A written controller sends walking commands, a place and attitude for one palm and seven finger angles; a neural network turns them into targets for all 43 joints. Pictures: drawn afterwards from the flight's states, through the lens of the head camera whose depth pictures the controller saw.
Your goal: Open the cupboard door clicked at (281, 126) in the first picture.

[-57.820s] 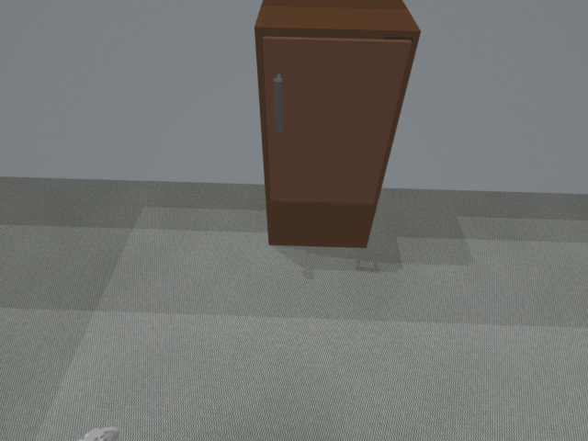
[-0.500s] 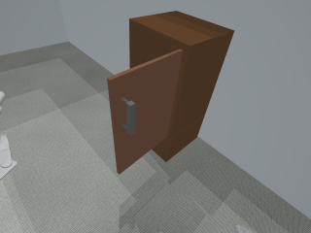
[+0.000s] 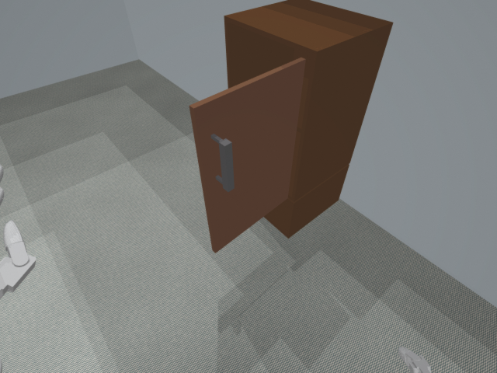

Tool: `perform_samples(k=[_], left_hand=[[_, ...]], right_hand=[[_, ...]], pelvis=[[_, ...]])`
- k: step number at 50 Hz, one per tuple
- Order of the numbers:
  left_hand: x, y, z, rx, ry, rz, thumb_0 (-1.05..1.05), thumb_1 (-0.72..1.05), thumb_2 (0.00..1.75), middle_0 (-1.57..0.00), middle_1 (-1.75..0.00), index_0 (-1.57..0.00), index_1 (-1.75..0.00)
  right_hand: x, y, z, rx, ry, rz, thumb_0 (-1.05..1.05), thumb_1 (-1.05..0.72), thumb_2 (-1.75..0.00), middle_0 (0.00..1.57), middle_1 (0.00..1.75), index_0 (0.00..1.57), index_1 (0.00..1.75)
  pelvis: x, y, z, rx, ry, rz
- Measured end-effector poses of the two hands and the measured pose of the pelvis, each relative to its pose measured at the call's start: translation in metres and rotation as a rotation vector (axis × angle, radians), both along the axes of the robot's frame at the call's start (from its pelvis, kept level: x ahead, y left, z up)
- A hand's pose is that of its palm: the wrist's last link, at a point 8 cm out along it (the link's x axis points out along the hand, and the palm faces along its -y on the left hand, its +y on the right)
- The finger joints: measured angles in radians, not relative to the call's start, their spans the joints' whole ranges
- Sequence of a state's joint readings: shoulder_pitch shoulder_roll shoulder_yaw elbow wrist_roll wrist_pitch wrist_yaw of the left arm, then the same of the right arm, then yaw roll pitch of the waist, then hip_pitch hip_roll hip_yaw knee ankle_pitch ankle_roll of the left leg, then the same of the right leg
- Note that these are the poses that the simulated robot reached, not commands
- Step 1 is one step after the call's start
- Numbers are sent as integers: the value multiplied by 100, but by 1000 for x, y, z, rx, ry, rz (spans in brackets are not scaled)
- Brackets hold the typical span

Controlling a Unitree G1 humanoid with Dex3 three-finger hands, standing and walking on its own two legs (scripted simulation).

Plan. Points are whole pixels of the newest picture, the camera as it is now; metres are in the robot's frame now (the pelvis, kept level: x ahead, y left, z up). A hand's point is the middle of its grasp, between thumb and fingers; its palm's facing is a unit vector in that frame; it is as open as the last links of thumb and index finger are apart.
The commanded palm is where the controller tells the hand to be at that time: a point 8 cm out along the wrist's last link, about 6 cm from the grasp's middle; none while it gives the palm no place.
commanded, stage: stop stepping back and stand still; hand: left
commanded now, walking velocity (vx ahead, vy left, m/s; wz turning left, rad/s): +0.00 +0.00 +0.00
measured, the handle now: (222, 163) +0.63 +0.11 -0.04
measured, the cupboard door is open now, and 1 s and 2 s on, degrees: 93 93 93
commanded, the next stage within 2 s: let the arm hang, fingers relaxed in 0.32 s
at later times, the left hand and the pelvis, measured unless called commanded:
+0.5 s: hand (56, 296) +0.21 +0.29 +0.07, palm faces +0.23 -0.82 -0.52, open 7.4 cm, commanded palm none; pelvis -0.01 +0.03 +0.00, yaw -1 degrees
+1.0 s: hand out of the picture -0.07 +0.22 -0.16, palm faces +0.04 -0.97 -0.25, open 7.2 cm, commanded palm none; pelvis -0.04 +0.02 +0.01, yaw +1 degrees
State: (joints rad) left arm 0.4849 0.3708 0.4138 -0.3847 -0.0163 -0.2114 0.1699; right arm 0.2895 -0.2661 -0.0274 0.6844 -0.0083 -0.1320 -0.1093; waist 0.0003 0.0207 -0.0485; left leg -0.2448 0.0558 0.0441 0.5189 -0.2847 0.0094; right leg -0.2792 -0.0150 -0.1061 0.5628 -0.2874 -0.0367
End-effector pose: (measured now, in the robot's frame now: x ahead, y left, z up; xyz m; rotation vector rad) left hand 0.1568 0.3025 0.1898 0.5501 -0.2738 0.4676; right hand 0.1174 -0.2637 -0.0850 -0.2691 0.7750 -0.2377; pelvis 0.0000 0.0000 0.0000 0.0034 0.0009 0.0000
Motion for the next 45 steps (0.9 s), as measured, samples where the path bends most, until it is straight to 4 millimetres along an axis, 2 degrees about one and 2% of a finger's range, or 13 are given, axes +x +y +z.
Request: perform_samples(k=[5, 11, 16, 21, 23, 25, 27, 30, 32, 34, 35, 38, 45], left_hand=[[4, 0, -15, -29, 77, -33, 2, 89, 90, -21, -30, -21, -30], [8, -8, -4, 8, 52, -107, 2, 89, 90, -21, -30, -22, -30], [8, 1, 2, 30, 58, -105, 2, 89, 90, -22, -30, -22, -30], [6, 12, -6, 9, 115, -77, 1, 89, 90, -21, -30, -22, -30], [12, 18, -34, -6, 222, -87, 1, 89, 90, -21, -30, -21, -30], [17, 24, -90, -102, 446, -59, 1, 89, 90, -21, -30, -21, -30], [9, 21, -154, -217, 700, -20, 0, 90, 90, -20, -30, -20, -30], [-29, -4, -237, -367, 1037, 0, 1, 90, 90, -20, -30, -20, -30], [-63, -27, -279, -466, 1205, -4, 1, 91, 90, -20, -30, -20, -30], [-97, -51, -309, -564, 1340, -9, 1, 91, 90, -20, -30, -20, -30], [-112, -59, -319, -613, 1378, 11, 1, 92, 89, -20, -30, -20, -30], [-142, -54, -329, -666, 1420, 91, -2, 100, 89, -21, -30, -21, -30], [-203, -40, -324, -670, 1570, 206, -1, 96, 89, -21, -30, -21, -30]], right_hand=[[16, 21, 7, 44, -51, 10, 2, -90, -90, 20, 30, 20, 29], [28, 46, 13, 89, -88, 58, 2, -90, -90, 20, 30, 20, 29], [29, 56, 12, 111, -78, 61, 1, -90, -90, 20, 30, 20, 30], [21, 56, 10, 104, -46, 44, 1, -90, -90, 20, 30, 20, 30], [17, 52, 0, 114, -18, 78, 1, -90, -90, 20, 30, 20, 30], [12, 46, -16, 119, 49, 95, 1, -90, -90, 20, 30, 20, 30], [3, 40, -29, 120, 107, 83, 1, -90, -90, 20, 30, 20, 30], [-18, 35, -39, 118, 187, 52, 1, -90, -90, 20, 30, 20, 29], [-37, 33, -40, 109, 251, 31, 1, -91, -90, 20, 30, 20, 29], [-60, 34, -40, 96, 329, 14, 1, -91, -90, 20, 30, 20, 29], [-72, 34, -40, 91, 370, 8, 1, -91, -90, 20, 30, 20, 29], [-106, 38, -40, 86, 493, 3, 1, -91, -90, 20, 30, 19, 29], [-154, 54, -51, 145, 627, -40, 1, -91, -90, 20, 30, 19, 29]], pelvis=[[-2, 6, 0, 9, -24, -28], [-5, 9, 1, 0, -26, -32], [-6, 14, 3, -7, -20, -36], [-8, 20, 6, -9, -15, -39], [-10, 24, 4, -8, 3, -19], [-15, 28, 1, -2, 11, -11], [-19, 31, -2, 2, 12, -9], [-23, 31, -4, 6, 3, -9], [-25, 28, -4, 10, -6, -4], [-28, 26, -3, 10, -16, 1], [-29, 24, -2, 7, -19, 5], [-32, 20, 1, -4, -24, 18], [-36, 21, 6, -15, -27, 20]])
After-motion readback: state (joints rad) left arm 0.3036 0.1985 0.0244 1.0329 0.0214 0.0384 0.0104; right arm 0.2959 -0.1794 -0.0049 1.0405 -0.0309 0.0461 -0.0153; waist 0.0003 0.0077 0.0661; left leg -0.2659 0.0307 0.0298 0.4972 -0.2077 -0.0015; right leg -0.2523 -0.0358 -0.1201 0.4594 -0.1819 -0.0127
